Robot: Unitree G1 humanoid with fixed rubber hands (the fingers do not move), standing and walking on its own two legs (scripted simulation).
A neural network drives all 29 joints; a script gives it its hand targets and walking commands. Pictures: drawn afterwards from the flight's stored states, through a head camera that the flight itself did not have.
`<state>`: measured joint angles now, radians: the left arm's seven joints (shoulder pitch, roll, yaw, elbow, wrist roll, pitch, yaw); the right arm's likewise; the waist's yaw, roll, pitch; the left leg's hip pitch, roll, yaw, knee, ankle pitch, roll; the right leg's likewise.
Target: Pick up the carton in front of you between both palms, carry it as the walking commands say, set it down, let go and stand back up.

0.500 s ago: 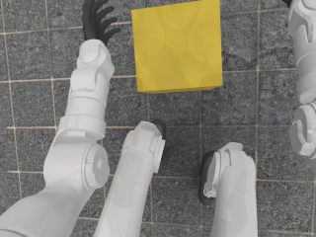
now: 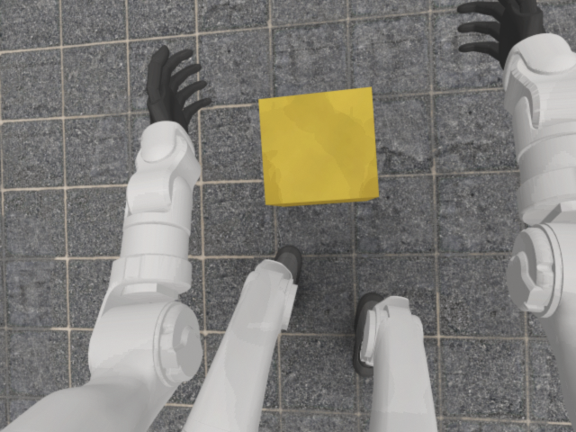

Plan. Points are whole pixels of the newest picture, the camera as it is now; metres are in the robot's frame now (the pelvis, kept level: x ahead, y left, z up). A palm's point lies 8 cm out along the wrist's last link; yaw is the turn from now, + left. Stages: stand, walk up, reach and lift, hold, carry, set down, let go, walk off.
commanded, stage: set down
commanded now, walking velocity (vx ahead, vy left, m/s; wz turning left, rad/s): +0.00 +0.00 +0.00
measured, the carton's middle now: (320, 157) +0.48 +0.09 -0.47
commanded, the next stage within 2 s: let go in 0.06 s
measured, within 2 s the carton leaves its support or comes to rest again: neither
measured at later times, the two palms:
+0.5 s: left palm (86, 178) +0.36 +0.25 +0.02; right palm out of the picture +0.44 -0.16 +0.01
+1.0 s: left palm out of the picture +0.26 +0.24 +0.11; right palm out of the picture +0.32 -0.21 +0.10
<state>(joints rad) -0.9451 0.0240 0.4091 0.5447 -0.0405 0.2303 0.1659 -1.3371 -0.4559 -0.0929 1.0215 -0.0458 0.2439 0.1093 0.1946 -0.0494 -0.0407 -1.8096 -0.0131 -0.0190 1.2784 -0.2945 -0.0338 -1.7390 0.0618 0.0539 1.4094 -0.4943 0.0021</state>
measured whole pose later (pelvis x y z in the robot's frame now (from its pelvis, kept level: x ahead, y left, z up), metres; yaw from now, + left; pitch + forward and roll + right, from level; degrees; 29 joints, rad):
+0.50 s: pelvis +0.04 +0.02 +0.12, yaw -3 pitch +33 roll -1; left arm -0.34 0.12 0.19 0.48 0.06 0.11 -0.08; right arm -0.56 -0.15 -0.23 0.64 -0.14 0.13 -0.08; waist 0.13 0.01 -0.07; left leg -1.17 0.01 -0.01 0.82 -0.22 0.01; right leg -1.08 0.06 0.08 0.87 -0.36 0.02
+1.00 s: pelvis +0.10 +0.01 +0.18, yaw +1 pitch +6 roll +1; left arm 0.22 0.21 0.01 0.39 -0.03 0.04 -0.07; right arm 0.09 -0.18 -0.09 0.53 -0.04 0.01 0.01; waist 0.05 0.01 0.04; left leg -0.38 -0.03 -0.04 0.47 -0.21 -0.01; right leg -0.26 0.01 0.05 0.49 -0.34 0.00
